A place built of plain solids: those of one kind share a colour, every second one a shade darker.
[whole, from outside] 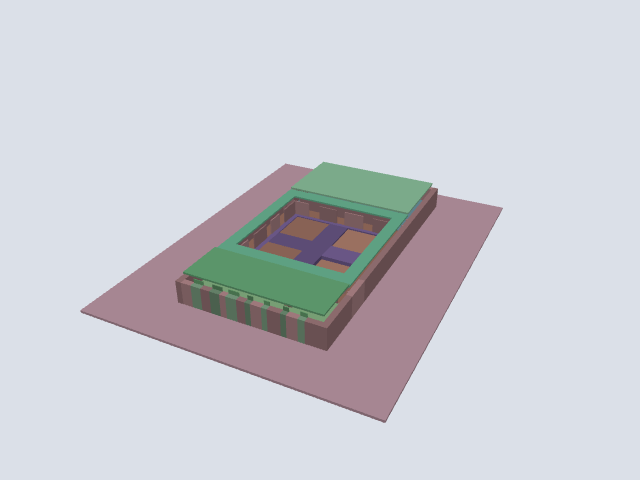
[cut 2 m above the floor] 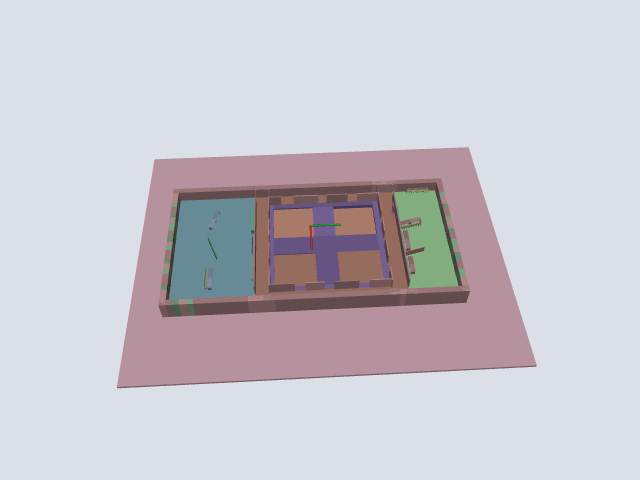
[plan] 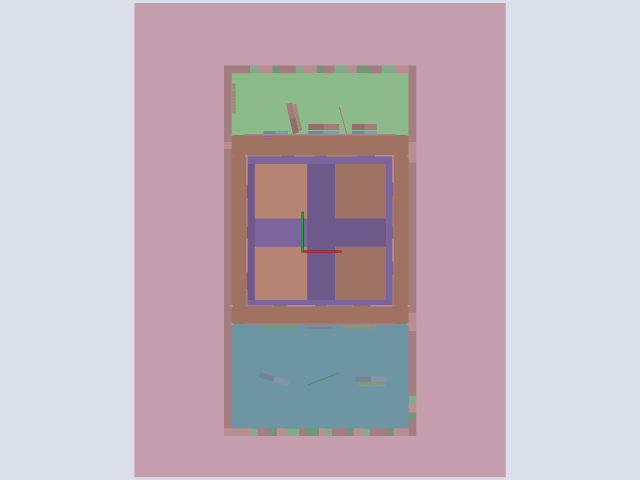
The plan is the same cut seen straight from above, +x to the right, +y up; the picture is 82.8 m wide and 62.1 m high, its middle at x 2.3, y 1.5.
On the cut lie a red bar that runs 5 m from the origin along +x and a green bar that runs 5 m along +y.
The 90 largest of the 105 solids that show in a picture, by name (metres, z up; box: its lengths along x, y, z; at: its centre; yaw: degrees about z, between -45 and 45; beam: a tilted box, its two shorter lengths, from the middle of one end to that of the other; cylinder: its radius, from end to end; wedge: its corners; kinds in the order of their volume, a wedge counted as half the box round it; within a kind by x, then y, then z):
{
 "ground_under_all_1": {"box": [48.06, 61.33, 0.4], "at": [2.32, 1.49, -1.46]},
 "wall_1": {"box": [1.0, 15.39, 3.91], "at": [-9.61, -16.16, 0.65]},
 "wall_2": {"box": [1.0, 4.15, 3.91], "at": [-9.61, -8.19, 0.65]},
 "wall_3": {"box": [1.0, 21.2, 3.91], "at": [-9.61, 2.69, 0.65]},
 "wall_4": {"box": [1.0, 4.5, 3.91], "at": [-9.61, 13.74, 0.65]},
 "wall_5": {"box": [1.0, 9.88, 3.91], "at": [-9.61, 19.13, 0.65]},
 "wall_6": {"box": [3.36, 1.0, 3.91], "at": [-8.43, 23.57, 0.65]},
 "wall_7": {"box": [3.45, 1.0, 3.91], "at": [-8.38, -23.35, 0.65]},
 "wall_8": {"box": [0.2, 2.25, 3.91], "at": [-7.16, -5.99, 0.65]},
 "wall_9": {"box": [0.2, 4.38, 3.91], "at": [-7.16, -0.48, 0.65]},
 "wall_10": {"box": [0.2, 3.73, 3.91], "at": [-7.16, 5.07, 0.65]},
 "wall_11": {"box": [0.2, 3.85, 3.91], "at": [-7.16, 10.56, 0.65]},
 "wall_12": {"box": [3.55, 0.2, 3.91], "at": [-5.48, -7.01, 0.65]},
 "wall_13": {"box": [4.5, 0.2, 3.91], "at": [-5.01, 12.39, 0.65]},
 "wall_14": {"box": [1.6, 1.0, 3.91], "at": [-4.96, -23.35, 0.65]},
 "wall_15": {"box": [1.78, 1.0, 3.91], "at": [-4.75, 23.57, 0.65]},
 "wall_16": {"box": [1.18, 1.0, 3.91], "at": [-2.67, -23.35, 0.65]},
 "wall_17": {"box": [2.13, 1.0, 3.91], "at": [-1.9, 23.57, 0.65]},
 "wall_18": {"box": [3.6, 0.2, 3.91], "at": [-0.1, -7.01, 0.65]},
 "wall_19": {"box": [0.74, 1.0, 3.91], "at": [-0.01, -23.35, 0.65]},
 "wall_20": {"box": [2.75, 0.2, 3.91], "at": [0.32, 12.39, 0.65]},
 "wall_21": {"box": [1.8, 1.0, 3.91], "at": [0.96, 23.57, 0.65]},
 "wall_22": {"box": [19.48, 0.2, 3.91], "at": [2.31, -9.36, 0.65]},
 "wall_23": {"box": [19.48, 0.2, 3.91], "at": [2.31, 15.09, 0.65]},
 "wall_24": {"box": [0.8, 1.0, 3.91], "at": [2.56, -23.35, 0.65]},
 "wall_25": {"box": [1.4, 1.0, 3.91], "at": [3.46, 23.57, 0.65]},
 "wall_26": {"box": [1.91, 1.0, 3.91], "at": [4.82, -23.35, 0.65]},
 "wall_27": {"box": [3.45, 0.2, 3.91], "at": [4.92, -7.01, 0.65]},
 "wall_28": {"box": [3.45, 0.2, 3.91], "at": [4.92, -7.01, 0.65]},
 "wall_29": {"box": [3.88, 0.2, 3.91], "at": [5.13, 12.39, 0.65]},
 "wall_30": {"box": [1.05, 1.0, 3.91], "at": [6.49, 23.57, 0.65]},
 "wall_31": {"box": [1.12, 1.0, 3.91], "at": [7.24, -23.35, 0.65]},
 "wall_32": {"box": [1.58, 1.0, 3.91], "at": [9.51, 23.57, 0.65]},
 "wall_33": {"box": [2.14, 1.0, 3.91], "at": [9.87, -23.35, 0.65]},
 "wall_34": {"box": [3.0, 0.2, 3.91], "at": [10.35, -7.01, 0.65]},
 "wall_35": {"box": [0.2, 4.08, 3.91], "at": [11.74, -5.08, 0.65]},
 "wall_36": {"box": [0.2, 3.0, 3.91], "at": [11.74, 0.21, 0.65]},
 "wall_37": {"box": [0.2, 3.95, 3.91], "at": [11.74, 5.19, 0.65]},
 "wall_38": {"box": [0.2, 3.58, 3.91], "at": [11.74, 10.7, 0.65]},
 "wall_39": {"box": [2.91, 1.0, 3.91], "at": [13.29, -23.35, 0.65]},
 "wall_40": {"box": [2.75, 1.0, 3.91], "at": [13.37, 23.57, 0.65]},
 "wall_41": {"box": [1.0, 2.02, 3.91], "at": [14.25, -22.84, 0.65]},
 "wall_42": {"box": [1.0, 1.25, 3.91], "at": [14.25, -20.2, 0.65]},
 "wall_43": {"box": [1.0, 10.21, 3.91], "at": [14.25, -13.57, 0.65]},
 "wall_44": {"box": [1.0, 4.15, 3.91], "at": [14.25, -8.19, 0.65]},
 "wall_45": {"box": [1.0, 21.2, 3.91], "at": [14.25, 2.69, 0.65]},
 "wall_46": {"box": [1.0, 4.5, 3.91], "at": [14.25, 13.74, 0.65]},
 "wall_47": {"box": [1.0, 9.88, 3.91], "at": [14.25, 19.13, 0.65]},
 "floor_refectory_1": {"box": [23.05, 13.59, 1.31], "at": [2.32, -16.16, -0.66]},
 "floor_corr_1": {"box": [2.05, 19.4, 1.31], "at": [-8.18, 2.69, -0.66]},
 "floor_corr_2": {"box": [23.05, 2.35, 1.31], "at": [2.32, -8.19, -0.66]},
 "floor_corr_3": {"box": [23.05, 2.7, 1.31], "at": [2.32, 13.74, -0.66]},
 "floor_corr_4": {"box": [2.1, 19.4, 1.31], "at": [12.79, 2.69, -0.66]},
 "floor_breakhall_1": {"box": [23.05, 8.08, 1.31], "at": [2.32, 19.13, -0.66]},
 "floor_gang_1": {"box": [1.0, 17.6, 1.31], "at": [-6.66, 2.54, -0.66]},
 "floor_gang_2": {"box": [6.8, 3.65, 1.31], "at": [-2.75, 2.46, -0.66]},
 "floor_gang_3": {"box": [18.9, 0.75, 1.31], "at": [2.29, -6.64, -0.66]},
 "floor_gang_4": {"box": [18.9, 1.05, 1.31], "at": [2.29, 11.86, -0.66]},
 "floor_gang_5": {"box": [3.6, 17.6, 1.31], "at": [2.44, 2.54, -0.66]},
 "floor_gang_6": {"box": [6.6, 3.65, 1.31], "at": [7.54, 2.46, -0.66]},
 "floor_gang_7": {"box": [0.9, 17.6, 1.31], "at": [11.29, 2.54, -0.66]},
 "step_tier_1": {"box": [6.8, 6.9, 1.06], "at": [-2.75, -2.81, -0.78]},
 "step_tier_2": {"box": [6.8, 7.05, 0.65], "at": [-2.75, 7.81, -0.98]},
 "step_tier_3": {"box": [6.6, 6.9, 1.16], "at": [7.54, -2.81, -0.73]},
 "step_tier_4": {"box": [6.6, 7.05, 1.31], "at": [7.54, 7.81, -0.66]},
 "ceil_refectory_1": {"box": [23.05, 13.59, 0.3], "at": [2.32, -16.16, 3.75]},
 "wall_mass_1": {"box": [0.9, 0.85, 3.91], "at": [-6.21, -23.42, 0.65]},
 "wall_mass_2": {"box": [1.1, 0.85, 3.91], "at": [-6.2, 23.64, 0.65]},
 "wall_mass_3": {"box": [0.9, 0.85, 3.91], "at": [-3.71, -23.42, 0.65]},
 "wall_mass_4": {"box": [0.9, 0.85, 3.91], "at": [-3.42, 23.64, 0.65]},
 "wall_mass_5": {"box": [1.7, 0.85, 3.91], "at": [-1.23, -23.42, 0.65]},
 "wall_mass_6": {"box": [0.9, 0.85, 3.91], "at": [-0.39, 23.64, 0.65]},
 "wall_mass_7": {"box": [1.8, 0.85, 3.91], "at": [1.26, -23.42, 0.65]},
 "wall_mass_8": {"box": [0.9, 0.85, 3.91], "at": [2.31, 23.64, 0.65]},
 "wall_mass_9": {"box": [0.9, 0.85, 3.91], "at": [3.42, -23.42, 0.65]},
 "wall_mass_10": {"box": [1.8, 0.85, 3.91], "at": [5.07, 23.64, 0.65]},
 "wall_mass_11": {"box": [0.9, 0.85, 3.91], "at": [6.22, -23.42, 0.65]},
 "wall_mass_12": {"box": [1.7, 0.85, 3.91], "at": [7.87, 23.64, 0.65]},
 "wall_mass_13": {"box": [1.0, 0.85, 3.91], "at": [8.29, -23.42, 0.65]},
 "wall_mass_14": {"box": [1.7, 0.85, 3.91], "at": [11.14, 23.64, 0.65]},
 "wall_mass_15": {"box": [0.9, 0.85, 3.91], "at": [11.38, -23.42, 0.65]},
 "wall_mass_16": {"box": [0.85, 1.0, 3.91], "at": [14.32, -21.32, 0.65]},
 "wall_mass_17": {"box": [0.85, 0.9, 3.91], "at": [14.32, -19.12, 0.65]},
 "ceil_corr_1": {"box": [2.05, 19.4, 0.3], "at": [-8.18, 2.69, 3.4]},
 "ceil_corr_2": {"box": [23.05, 2.35, 0.3], "at": [2.32, -8.19, 3.4]},
 "ceil_corr_3": {"box": [23.05, 2.7, 0.3], "at": [2.32, 13.74, 3.4]},
 "ceil_corr_4": {"box": [2.1, 19.4, 0.3], "at": [12.79, 2.69, 3.4]},
 "ceil_breakhall_1": {"box": [23.05, 8.08, 0.3], "at": [2.32, 19.13, 3.75]},
 "rail_bars_1": {"box": [0.12, 3.61, 2.31], "at": [5.28, 16.98, -0.15], "yaw": 15.0},
 "door_leaf_1": {"box": [1.8, 0.12, 4.58], "at": [5.07, 23.16, 0.98]}
}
